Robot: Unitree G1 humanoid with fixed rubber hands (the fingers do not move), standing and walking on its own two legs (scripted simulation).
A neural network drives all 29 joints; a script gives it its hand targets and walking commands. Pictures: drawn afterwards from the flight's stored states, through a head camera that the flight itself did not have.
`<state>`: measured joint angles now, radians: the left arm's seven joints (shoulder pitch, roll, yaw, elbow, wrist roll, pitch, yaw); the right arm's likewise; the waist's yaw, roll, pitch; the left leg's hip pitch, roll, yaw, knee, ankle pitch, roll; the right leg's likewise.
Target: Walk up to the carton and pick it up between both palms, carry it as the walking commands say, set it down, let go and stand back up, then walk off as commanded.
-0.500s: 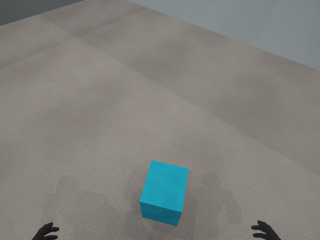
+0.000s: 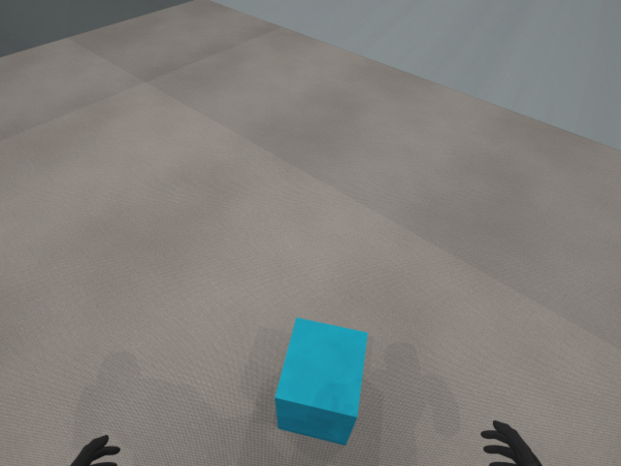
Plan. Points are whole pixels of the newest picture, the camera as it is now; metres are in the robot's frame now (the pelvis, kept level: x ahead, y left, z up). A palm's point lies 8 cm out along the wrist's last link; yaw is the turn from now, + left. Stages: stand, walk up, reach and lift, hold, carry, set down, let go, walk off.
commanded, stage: stand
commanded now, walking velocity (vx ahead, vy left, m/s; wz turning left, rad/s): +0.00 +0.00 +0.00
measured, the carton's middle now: (321, 382) +0.45 -0.06 -0.64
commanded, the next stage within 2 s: walk off in 1.10 s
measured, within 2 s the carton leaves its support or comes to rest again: neither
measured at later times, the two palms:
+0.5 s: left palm out of the picture +0.06 +0.28 -0.10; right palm out of the picture +0.06 -0.32 -0.10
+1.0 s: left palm out of the picture +0.07 +0.29 -0.09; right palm out of the picture +0.06 -0.32 -0.10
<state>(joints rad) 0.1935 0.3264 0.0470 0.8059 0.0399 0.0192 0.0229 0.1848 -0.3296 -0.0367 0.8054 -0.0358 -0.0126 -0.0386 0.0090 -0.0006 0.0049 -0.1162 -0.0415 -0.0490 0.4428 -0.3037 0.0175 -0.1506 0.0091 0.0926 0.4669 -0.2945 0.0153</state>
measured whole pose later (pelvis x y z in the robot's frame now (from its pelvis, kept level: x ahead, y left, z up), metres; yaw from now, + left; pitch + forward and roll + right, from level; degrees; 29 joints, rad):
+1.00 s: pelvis -0.02 -0.01 +0.01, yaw +0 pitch -3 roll +0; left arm 0.13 0.38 0.00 1.02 0.02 -0.01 0.01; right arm 0.14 -0.38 -0.01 1.02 -0.01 -0.01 -0.02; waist 0.00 0.01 0.02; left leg -0.07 -0.02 -0.05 0.33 -0.21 -0.01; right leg -0.11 0.03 0.09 0.36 -0.20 0.00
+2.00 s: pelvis -0.04 -0.02 +0.00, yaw -24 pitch +1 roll +1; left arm 0.22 0.27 0.04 0.91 0.04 0.03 0.00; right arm 0.14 -0.31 -0.06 0.93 -0.02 0.08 -0.02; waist 0.04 0.04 0.08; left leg -0.42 0.05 0.03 1.02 -0.46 -0.07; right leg -0.32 -0.01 0.04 0.54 -0.23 0.00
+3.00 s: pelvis +0.12 +0.17 +0.00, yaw -63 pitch +1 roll +2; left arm 0.27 0.27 0.07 0.85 0.03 0.05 0.04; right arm 0.24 -0.29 -0.08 0.78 -0.04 0.08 0.01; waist 0.04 0.00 0.06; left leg -0.51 0.08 -0.04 1.00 -0.32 -0.11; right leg -0.26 -0.05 0.07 0.47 -0.24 0.02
